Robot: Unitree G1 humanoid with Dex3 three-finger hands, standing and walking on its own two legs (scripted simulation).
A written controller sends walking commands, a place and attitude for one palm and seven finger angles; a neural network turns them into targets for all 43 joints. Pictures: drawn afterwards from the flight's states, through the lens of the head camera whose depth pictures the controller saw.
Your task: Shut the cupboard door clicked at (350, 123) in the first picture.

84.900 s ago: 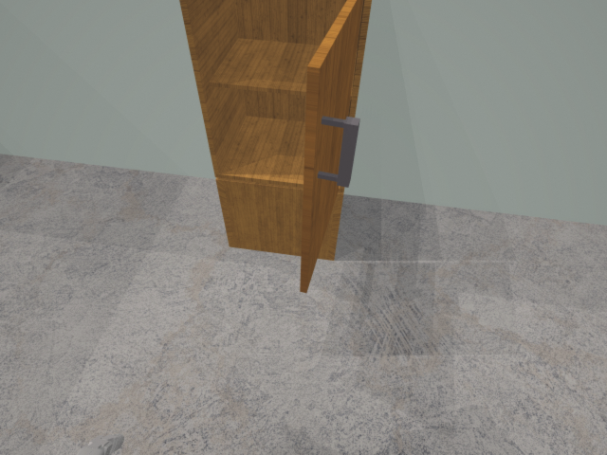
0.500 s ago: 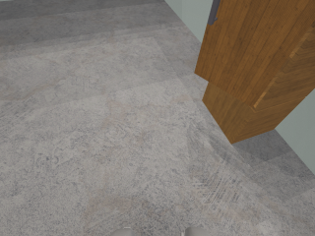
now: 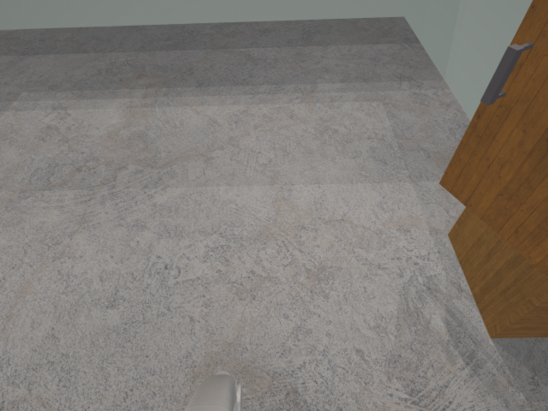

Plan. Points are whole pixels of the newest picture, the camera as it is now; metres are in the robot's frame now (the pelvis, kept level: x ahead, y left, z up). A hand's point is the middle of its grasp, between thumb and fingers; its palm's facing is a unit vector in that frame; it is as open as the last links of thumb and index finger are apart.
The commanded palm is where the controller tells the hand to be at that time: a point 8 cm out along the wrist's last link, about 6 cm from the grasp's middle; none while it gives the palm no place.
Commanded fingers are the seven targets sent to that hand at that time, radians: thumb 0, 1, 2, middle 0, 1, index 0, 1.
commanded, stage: walk to a spot facing it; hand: left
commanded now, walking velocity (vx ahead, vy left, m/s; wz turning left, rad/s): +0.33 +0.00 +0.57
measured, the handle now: (507, 74) +0.81 -0.53 +0.06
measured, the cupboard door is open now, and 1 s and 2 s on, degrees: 27 27 27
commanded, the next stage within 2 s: turn to face it in 0.44 s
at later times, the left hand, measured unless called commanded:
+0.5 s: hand (120, 382) +0.20 +0.29 -0.18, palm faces +0.24 -0.95 -0.19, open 7.4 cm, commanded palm none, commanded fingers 0.00 0.90 0.90 -0.20 -0.30 -0.20 -0.30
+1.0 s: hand (156, 284) +0.39 +0.28 -0.18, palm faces +0.03 -0.98 -0.22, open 7.4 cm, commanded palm none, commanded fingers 0.00 0.90 0.90 -0.20 -0.30 -0.20 -0.30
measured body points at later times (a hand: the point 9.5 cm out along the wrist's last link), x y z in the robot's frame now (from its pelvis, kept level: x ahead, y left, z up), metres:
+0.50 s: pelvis +0.18 +0.09 -0.01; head +0.20 +0.11 +0.44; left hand +0.19 +0.34 -0.16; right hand +0.30 -0.14 -0.14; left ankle +0.16 +0.15 -0.75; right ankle +0.28 -0.07 -0.67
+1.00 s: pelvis +0.34 +0.09 -0.01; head +0.40 +0.09 +0.43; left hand +0.39 +0.33 -0.16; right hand +0.41 -0.14 -0.16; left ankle +0.34 +0.24 -0.69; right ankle +0.40 +0.00 -0.75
